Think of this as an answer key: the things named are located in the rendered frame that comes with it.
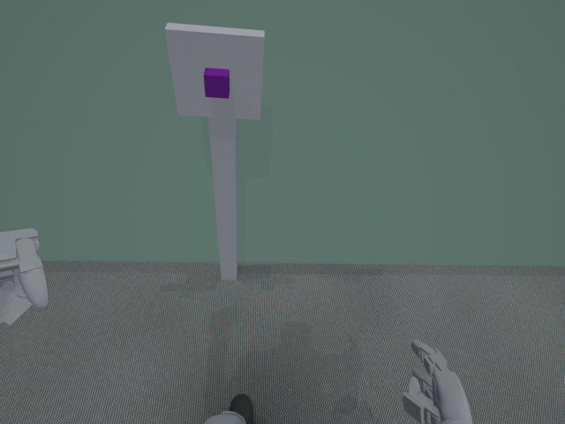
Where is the left robot foot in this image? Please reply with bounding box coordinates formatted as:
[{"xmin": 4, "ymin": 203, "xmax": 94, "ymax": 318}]
[{"xmin": 229, "ymin": 394, "xmax": 252, "ymax": 424}]

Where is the button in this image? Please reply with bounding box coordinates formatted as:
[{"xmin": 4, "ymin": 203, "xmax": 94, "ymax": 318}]
[{"xmin": 204, "ymin": 68, "xmax": 230, "ymax": 99}]

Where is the panel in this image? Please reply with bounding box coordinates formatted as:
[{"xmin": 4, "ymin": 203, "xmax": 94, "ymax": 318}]
[{"xmin": 164, "ymin": 23, "xmax": 265, "ymax": 281}]

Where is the left robot hand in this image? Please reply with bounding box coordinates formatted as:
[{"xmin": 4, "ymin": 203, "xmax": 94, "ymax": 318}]
[{"xmin": 0, "ymin": 228, "xmax": 49, "ymax": 326}]

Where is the right robot hand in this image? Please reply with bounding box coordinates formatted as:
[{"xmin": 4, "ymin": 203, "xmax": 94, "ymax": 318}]
[{"xmin": 403, "ymin": 339, "xmax": 472, "ymax": 424}]

